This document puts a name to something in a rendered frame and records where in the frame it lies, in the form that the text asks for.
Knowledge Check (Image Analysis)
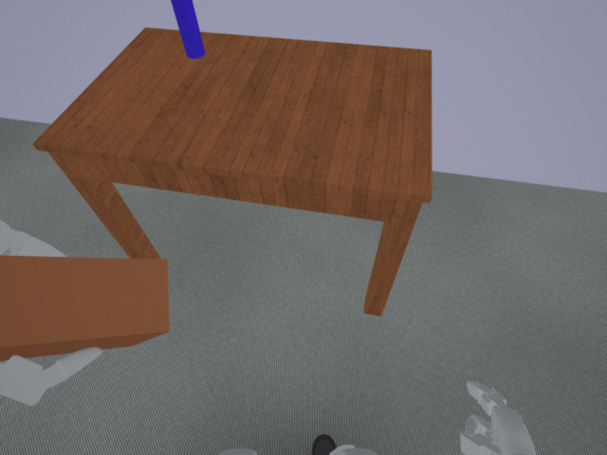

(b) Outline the robot right hand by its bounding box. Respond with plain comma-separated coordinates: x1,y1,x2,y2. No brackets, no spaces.
460,380,536,455

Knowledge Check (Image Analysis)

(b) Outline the table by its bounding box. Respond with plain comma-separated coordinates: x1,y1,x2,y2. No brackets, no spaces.
32,27,432,316

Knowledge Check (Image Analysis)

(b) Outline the robot right foot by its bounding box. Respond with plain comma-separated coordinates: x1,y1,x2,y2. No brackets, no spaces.
312,434,336,455

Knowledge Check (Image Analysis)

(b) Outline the robot left hand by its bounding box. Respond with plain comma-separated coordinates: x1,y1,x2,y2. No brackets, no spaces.
0,220,102,406

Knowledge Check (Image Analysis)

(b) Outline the sponge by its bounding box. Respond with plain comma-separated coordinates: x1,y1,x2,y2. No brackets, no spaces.
0,255,170,361

